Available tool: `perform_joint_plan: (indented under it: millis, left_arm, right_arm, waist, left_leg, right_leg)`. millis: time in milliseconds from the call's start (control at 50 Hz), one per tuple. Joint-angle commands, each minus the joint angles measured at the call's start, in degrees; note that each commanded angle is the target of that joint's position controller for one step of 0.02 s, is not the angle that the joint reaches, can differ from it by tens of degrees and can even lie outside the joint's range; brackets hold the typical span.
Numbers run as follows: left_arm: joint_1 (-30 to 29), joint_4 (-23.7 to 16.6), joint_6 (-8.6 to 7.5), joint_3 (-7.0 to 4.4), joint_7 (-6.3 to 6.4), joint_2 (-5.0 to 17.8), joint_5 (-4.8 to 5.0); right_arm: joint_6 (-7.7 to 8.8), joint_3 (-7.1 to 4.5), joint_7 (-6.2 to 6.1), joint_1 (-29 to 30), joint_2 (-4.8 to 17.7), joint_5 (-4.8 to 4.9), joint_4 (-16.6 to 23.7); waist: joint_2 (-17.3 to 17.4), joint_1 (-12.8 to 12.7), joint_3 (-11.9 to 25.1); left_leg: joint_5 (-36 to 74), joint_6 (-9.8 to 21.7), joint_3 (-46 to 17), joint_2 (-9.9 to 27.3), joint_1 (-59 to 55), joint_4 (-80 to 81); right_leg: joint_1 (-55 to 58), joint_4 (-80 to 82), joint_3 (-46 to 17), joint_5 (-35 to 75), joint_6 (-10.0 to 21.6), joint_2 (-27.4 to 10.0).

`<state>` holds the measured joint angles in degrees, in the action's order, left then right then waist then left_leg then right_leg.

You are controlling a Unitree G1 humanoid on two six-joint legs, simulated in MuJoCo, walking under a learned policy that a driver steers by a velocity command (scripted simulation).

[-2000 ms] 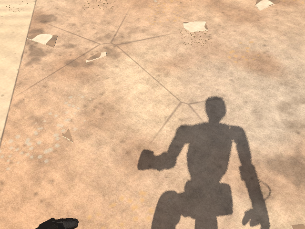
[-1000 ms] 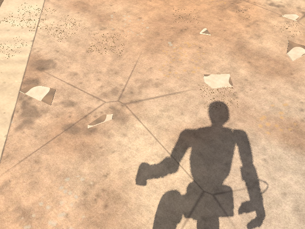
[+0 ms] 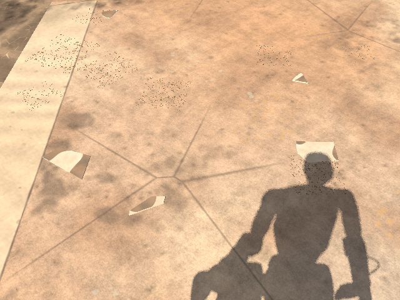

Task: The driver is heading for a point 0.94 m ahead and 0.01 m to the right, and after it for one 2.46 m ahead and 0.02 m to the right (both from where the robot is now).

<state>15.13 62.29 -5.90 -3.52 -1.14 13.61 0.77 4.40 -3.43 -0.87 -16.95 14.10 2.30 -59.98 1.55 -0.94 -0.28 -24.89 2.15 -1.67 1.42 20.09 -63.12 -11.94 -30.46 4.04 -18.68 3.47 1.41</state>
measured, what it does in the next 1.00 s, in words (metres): walks ahead: left foot, then right foot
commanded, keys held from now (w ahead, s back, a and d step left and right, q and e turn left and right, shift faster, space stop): w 1.00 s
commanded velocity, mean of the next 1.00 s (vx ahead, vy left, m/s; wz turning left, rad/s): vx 0.47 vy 0.00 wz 0.00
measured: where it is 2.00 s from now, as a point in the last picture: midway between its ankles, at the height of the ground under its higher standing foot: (211, 195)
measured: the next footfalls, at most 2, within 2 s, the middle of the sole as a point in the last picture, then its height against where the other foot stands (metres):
left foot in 0.38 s outside the picture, level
right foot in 0.94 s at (242, 251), level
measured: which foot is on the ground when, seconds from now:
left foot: up 0.00-0.36, down 0.38-0.94, up 0.96-1.00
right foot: down 0.00-0.40, up 0.42-0.92, down 0.94-1.00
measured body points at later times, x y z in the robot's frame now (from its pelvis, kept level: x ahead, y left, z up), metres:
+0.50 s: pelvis +0.25 +0.07 +0.00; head +0.28 +0.08 +0.44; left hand +0.26 +0.33 -0.15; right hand +0.39 -0.19 -0.12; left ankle +0.33 +0.15 -0.73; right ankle +0.11 -0.08 -0.63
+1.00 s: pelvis +0.55 +0.02 -0.01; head +0.59 +0.01 +0.44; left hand +0.74 +0.26 -0.12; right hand +0.51 -0.25 -0.16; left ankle +0.36 +0.15 -0.68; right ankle +0.66 -0.08 -0.73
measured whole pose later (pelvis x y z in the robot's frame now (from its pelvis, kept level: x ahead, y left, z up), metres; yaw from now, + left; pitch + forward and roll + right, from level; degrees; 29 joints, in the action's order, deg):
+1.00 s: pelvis +0.55 +0.02 -0.01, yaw +0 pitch +2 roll +1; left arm 1.4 50.9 -6.2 -3.4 -2.1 13.7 0.6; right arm 3.6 -3.1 -0.5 -21.3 14.6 0.7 -59.5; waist 0.5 2.5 -2.0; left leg -29.1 1.1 -0.6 0.2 6.3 -48.3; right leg -28.4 -32.8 3.2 -6.3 3.5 -0.3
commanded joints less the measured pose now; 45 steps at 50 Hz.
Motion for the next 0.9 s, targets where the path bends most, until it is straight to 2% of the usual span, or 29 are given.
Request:
perform_joint_plan:
  millis: [20, 60, 120, 160, 200, 260, 300, 320, 340, 360, 380, 400, 420, 440, 460, 480, 500, 520, 540, 580, 620, 660, 740, 840, 880, 900]
  left_arm:
    - [2.9, -1.6, -0.86, 0.37, -0.31, 4.9, -0.46]
    - [4.9, -1.2, -0.17, 0.82, 0.15, 4.3, -0.80]
    - [6.8, -1.1, 0.36, 0.54, 1.42, 6.9, -0.92]
    - [7.2, -1.5, 0.60, 0.34, 1.93, 7.8, -0.95]
    - [8.8, -1.3, 0.64, 0.05, 2.08, 8.2, -0.67]
    - [11.1, -0.4, 0.94, -0.31, 2.10, 7.9, 0.06]
    - [10.7, -0.4, 1.31, -0.78, 2.17, 8.3, 0.25]
    - [9.9, -0.7, 1.51, -1.06, 2.17, 8.9, 0.19]
    - [9.0, -1.1, 1.77, -1.36, 2.18, 9.7, 0.12]
    - [8.0, -1.4, 2.21, -1.33, 2.21, 9.5, -0.05]
    - [7.5, -2.2, 2.47, -0.81, 2.20, 8.4, -0.48]
    - [13.2, -3.4, 1.90, 0.87, 1.63, 2.5, -1.08]
    - [13.7, -3.0, 0.25, 1.73, 1.15, 0.0, 0.04]
    - [7.7, -4.7, -1.08, 0.22, 0.89, 5.4, 1.74]
    - [2.8, -6.4, -1.68, -0.13, 1.03, 7.2, 2.51]
    - [1.0, -6.6, -1.63, -0.42, 1.55, 7.1, 1.88]
    - [1.7, -6.3, -0.90, -1.00, 2.04, 6.8, 0.96]
    - [3.5, -5.9, 0.02, -0.99, 2.15, 5.4, 0.66]
    - [4.3, -5.8, 0.74, -0.94, 2.24, 4.1, 0.60]
    - [1.9, -6.9, 1.57, -1.12, 2.43, 4.0, 0.37]
    - [-3.3, -8.8, 1.71, -1.45, 2.49, 4.9, -0.25]
    - [-7.0, -10.1, 1.43, -1.50, 2.13, 4.7, -0.55]
    - [-15.2, -12.4, 0.80, -0.70, 1.11, 3.2, -0.15]
    - [-22.2, -15.6, 0.17, 0.12, -0.66, 3.4, 0.44]
    - [-21.2, -16.1, -0.18, -0.15, -1.25, 4.8, 0.62]
    - [-18.5, -15.6, -0.32, -0.68, -1.32, 6.1, 0.62]
  right_arm:
    - [1.94, -1.43, 0.46, 6.8, 5.1, -0.17, 5.5]
    - [1.20, -1.63, 0.86, 7.0, 4.0, -0.67, 5.5]
    - [0.53, -1.09, 0.97, 13.1, 2.1, -1.15, 8.1]
    - [0.52, -0.44, 1.27, 17.9, 1.2, -1.08, 9.8]
    - [0.55, -0.11, 1.77, 21.4, 1.5, -0.80, 11.0]
    - [0.73, 0.16, 2.66, 24.8, 2.3, -0.50, 12.6]
    - [1.03, -0.07, 3.25, 25.0, 3.5, -0.45, 13.4]
    - [1.16, -0.52, 3.40, 23.3, 4.6, -0.47, 13.3]
    - [1.22, -1.28, 3.36, 19.9, 6.2, -0.59, 12.7]
    - [1.12, -2.52, 3.12, 12.0, 8.1, -0.64, 10.4]
    - [0.86, -3.85, 2.65, 1.6, 10.6, -0.63, 7.4]
    - [0.69, -5.10, 2.19, -7.1, 16.2, -2.11, 5.7]
    - [0.54, -4.10, 2.44, -8.2, 14.2, -1.87, 5.1]
    - [1.00, -2.85, 2.64, -2.9, 10.6, -1.30, 5.7]
    - [1.34, -2.05, 2.57, 2.5, 8.0, -1.46, 7.1]
    - [1.80, -1.40, 2.83, 6.9, 6.2, -2.07, 7.6]
    - [2.27, -0.88, 3.04, 9.3, 4.5, -2.70, 7.8]
    - [2.36, -0.63, 3.25, 9.9, 3.8, -2.97, 7.5]
    - [2.38, -0.59, 3.24, 9.2, 3.8, -2.84, 7.0]
    - [2.45, -0.83, 2.53, 6.8, 5.6, -2.73, 6.1]
    - [2.39, -1.12, 1.55, 4.1, 7.3, -2.74, 5.4]
    - [2.08, -1.06, 0.84, 1.8, 7.5, -2.59, 5.0]
    - [1.72, -1.00, 0.27, -2.7, 7.9, -1.90, 4.0]
    - [0.26, -1.49, 0.08, -7.7, 8.5, -1.51, 1.8]
    - [-0.36, -1.92, -0.07, -7.3, 9.3, -1.40, 1.7]
    - [-0.61, -2.12, -0.11, -6.2, 9.9, -1.41, 2.0]
  waist:
    - [-4.7, -0.9, -3.9]
    - [-6.2, -0.6, -3.4]
    - [-4.6, -1.3, -4.8]
    - [-5.1, -2.2, -5.8]
    - [-5.9, -3.1, -6.6]
    - [-5.9, -3.3, -8.2]
    - [-6.0, -2.0, -7.6]
    - [-6.5, -0.5, -6.0]
    - [-7.7, 1.7, -3.1]
    - [-8.0, 6.0, 1.7]
    - [-7.3, 10.4, 7.9]
    - [4.9, 8.9, 17.8]
    - [13.0, 8.0, 24.0]
    - [9.4, 7.7, 15.2]
    - [6.0, 6.2, 8.4]
    - [1.3, 3.9, 3.9]
    - [1.7, 1.6, 2.5]
    - [2.8, 0.0, 2.0]
    - [2.9, -0.6, 1.5]
    - [2.3, -0.9, -0.7]
    - [1.0, 0.1, -2.4]
    - [0.8, 1.1, -2.8]
    - [1.0, 3.7, -3.8]
    - [1.0, 5.6, -5.6]
    - [2.3, 4.0, -4.6]
    - [3.4, 2.2, -2.7]
  left_leg:
    - [8.8, 2.4, -2.1, 5.9, 25.2, -4.1]
    - [12.2, 1.1, 0.0, 6.3, 21.7, 1.1]
    - [17.3, -1.3, 1.7, 5.6, 22.5, 11.6]
    - [22.2, -1.9, 2.8, 4.4, 20.1, 20.2]
    - [25.6, -1.8, 4.1, 3.2, 17.5, 25.5]
    - [26.7, -0.3, 3.4, 2.8, 17.1, 29.8]
    - [24.5, 1.3, 3.2, 2.4, 16.0, 31.9]
    - [23.0, 2.2, 3.8, 1.4, 12.6, 32.5]
    - [21.5, 3.2, 5.1, -0.4, 6.8, 32.1]
    - [20.7, 4.6, 6.5, -2.4, -3.4, 32.0]
    - [20.0, 6.5, 4.0, -0.6, -18.8, 30.9]
    - [11.0, 14.1, -19.5, 14.7, -41.4, 32.6]
    - [0.4, 18.5, -43.0, 22.0, -45.6, 46.2]
    - [-3.3, 15.0, -38.2, 19.6, -38.6, 48.5]
    - [0.0, 12.8, -29.2, 17.8, -29.5, 49.2]
    - [6.7, 11.7, -22.0, 15.7, -19.8, 51.0]
    - [11.1, 10.5, -16.9, 13.5, -13.5, 52.2]
    - [12.5, 10.2, -14.0, 12.1, -9.6, 53.6]
    - [13.3, 10.6, -12.1, 11.5, -7.6, 54.9]
    - [14.9, 11.5, -9.5, 11.2, -5.6, 57.2]
    - [16.8, 11.8, -8.5, 11.5, -7.3, 58.4]
    - [19.7, 10.9, -6.3, 10.7, -9.5, 58.4]
    - [21.9, 9.1, -1.9, 9.0, -11.9, 58.2]
    - [25.7, 8.9, -1.7, 12.6, -22.6, 53.8]
    - [32.1, 8.0, -2.0, 14.1, -25.6, 50.6]
    - [40.8, 7.3, -1.5, 14.0, -26.2, 47.4]
  right_leg:
    - [14.5, 19.5, -22.3, 9.2, 8.0, -17.0]
    - [12.4, 20.9, -16.2, 16.0, 7.1, -14.5]
    - [11.0, 23.0, -12.3, 20.7, 7.8, -13.9]
    - [8.8, 24.3, -9.9, 20.0, 7.4, -13.1]
    - [8.0, 25.3, -8.3, 18.5, 7.2, -13.0]
    - [11.4, 24.7, -7.5, 19.6, 7.0, -15.1]
    - [15.3, 22.2, -6.8, 24.5, 6.2, -16.6]
    - [16.6, 19.6, -6.2, 31.5, 5.5, -16.9]
    - [17.3, 15.1, -5.4, 42.0, 4.9, -16.8]
    - [15.9, 5.8, -3.6, 50.5, 3.6, -15.0]
    - [8.0, -7.6, -2.0, 47.1, 1.7, -12.2]
    - [-13.0, -30.7, -0.7, 23.1, -1.5, -4.7]
    - [-23.1, -44.7, -7.7, -12.6, -2.4, 2.3]
    - [-29.3, -49.8, -11.4, -11.3, -0.8, -1.5]
    - [-30.5, -49.1, -9.5, -6.5, 0.3, -4.6]
    - [-27.7, -45.2, -8.4, -1.4, 0.5, -7.5]
    - [-23.7, -41.3, -8.6, 1.6, 0.7, -9.6]
    - [-20.4, -39.4, -8.9, 2.9, 0.7, -10.5]
    - [-19.2, -37.5, -8.6, 3.1, 0.5, -10.8]
    - [-21.6, -33.2, -7.9, 5.8, -0.5, -11.4]
    - [-26.9, -26.6, -7.8, 11.8, -1.9, -11.7]
    - [-29.1, -19.7, -7.4, 18.4, -2.8, -11.1]
    - [-26.5, -7.3, -4.4, 26.8, -3.0, -8.4]
    - [-28.9, -0.1, -4.0, 21.7, -1.8, -6.8]
    - [-26.1, 1.6, -3.5, 17.0, -0.3, -5.8]
    - [-21.3, 2.0, -2.4, 14.8, 0.7, -4.2]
